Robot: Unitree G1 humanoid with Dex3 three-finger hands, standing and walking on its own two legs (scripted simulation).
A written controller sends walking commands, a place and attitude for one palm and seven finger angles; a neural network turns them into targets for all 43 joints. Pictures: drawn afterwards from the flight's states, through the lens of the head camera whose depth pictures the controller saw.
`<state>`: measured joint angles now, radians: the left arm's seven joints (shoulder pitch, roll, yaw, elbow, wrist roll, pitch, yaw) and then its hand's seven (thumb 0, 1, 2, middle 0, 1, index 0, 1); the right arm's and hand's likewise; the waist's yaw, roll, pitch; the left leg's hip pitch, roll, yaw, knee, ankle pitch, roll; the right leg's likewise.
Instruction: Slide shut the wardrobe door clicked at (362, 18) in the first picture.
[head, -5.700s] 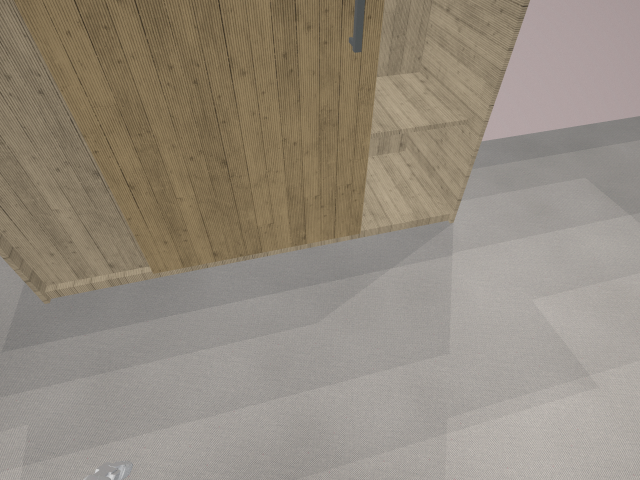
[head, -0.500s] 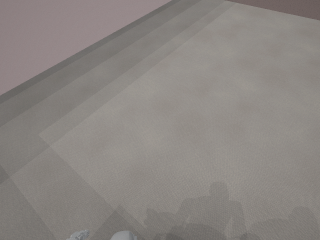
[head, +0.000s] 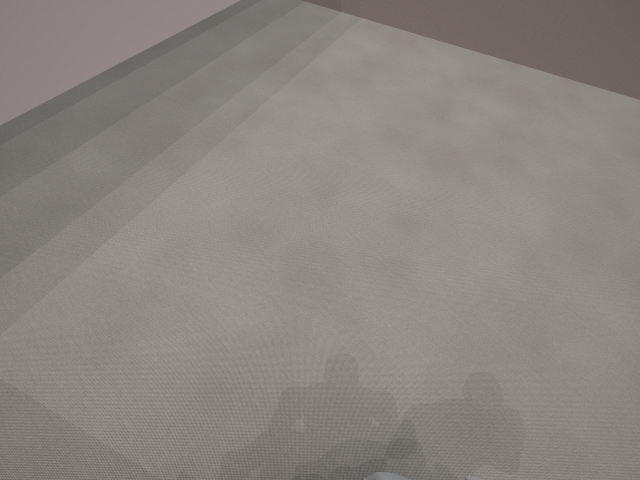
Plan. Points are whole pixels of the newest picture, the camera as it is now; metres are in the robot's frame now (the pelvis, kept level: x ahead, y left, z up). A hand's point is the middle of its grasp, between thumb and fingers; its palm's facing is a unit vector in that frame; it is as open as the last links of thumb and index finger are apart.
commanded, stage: walk to a spot facing it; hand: left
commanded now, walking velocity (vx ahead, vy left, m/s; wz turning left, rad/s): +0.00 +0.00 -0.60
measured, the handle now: out of the picture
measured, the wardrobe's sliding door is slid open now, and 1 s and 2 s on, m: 0.44 0.44 0.44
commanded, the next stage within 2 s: turn to face it in 0.24 s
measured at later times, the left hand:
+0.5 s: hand (278, 396) +0.26 +0.08 -0.15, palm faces -0.28 -0.92 -0.27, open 7.4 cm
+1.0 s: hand (193, 472) +0.15 +0.18 -0.18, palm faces +0.07 -0.96 -0.25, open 7.4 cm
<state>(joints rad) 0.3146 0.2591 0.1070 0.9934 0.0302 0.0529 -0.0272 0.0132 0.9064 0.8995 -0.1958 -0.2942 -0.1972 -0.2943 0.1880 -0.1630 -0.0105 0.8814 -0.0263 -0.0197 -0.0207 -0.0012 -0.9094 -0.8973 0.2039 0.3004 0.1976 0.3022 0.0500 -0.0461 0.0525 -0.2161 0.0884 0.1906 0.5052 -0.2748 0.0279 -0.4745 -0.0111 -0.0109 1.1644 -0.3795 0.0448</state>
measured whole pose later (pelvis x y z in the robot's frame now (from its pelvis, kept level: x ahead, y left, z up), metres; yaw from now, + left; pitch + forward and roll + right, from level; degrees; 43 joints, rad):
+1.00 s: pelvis +0.10 -0.03 -0.01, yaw +1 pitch +1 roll -1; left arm 0.19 0.25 0.09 0.97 0.02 0.06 0.02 0.01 0.91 0.90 -0.20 -0.29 -0.20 -0.29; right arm 0.22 -0.20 -0.06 0.94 -0.03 0.02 -0.01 0.00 -0.91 -0.90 0.20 0.30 0.20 0.30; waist 0.00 -0.02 0.08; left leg -0.31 0.01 0.09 0.57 -0.28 0.06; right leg -0.49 -0.09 -0.04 1.16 -0.42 0.08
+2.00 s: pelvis +0.07 -0.09 -0.01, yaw +38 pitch +0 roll -1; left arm 0.23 0.27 0.08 0.95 0.02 0.07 0.01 0.01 0.91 0.90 -0.20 -0.29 -0.20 -0.29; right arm 0.13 -0.22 -0.04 0.89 -0.02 0.03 0.01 0.00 -0.91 -0.90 0.20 0.30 0.20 0.30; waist 0.03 -0.04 0.08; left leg -0.25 0.00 0.05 0.56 -0.32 0.04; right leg -0.47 -0.13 -0.07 1.14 -0.45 0.10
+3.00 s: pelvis +0.07 -0.12 -0.01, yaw +74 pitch -1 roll -2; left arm 0.24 0.28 0.07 0.95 0.02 0.08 0.02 0.01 0.91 0.90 -0.20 -0.29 -0.20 -0.29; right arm 0.12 -0.23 -0.05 0.88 -0.02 0.03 0.01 0.00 -0.91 -0.90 0.20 0.30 0.20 0.30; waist 0.03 -0.04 0.08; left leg -0.26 0.00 0.04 0.58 -0.30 0.05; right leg -0.46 -0.13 -0.08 1.14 -0.47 0.09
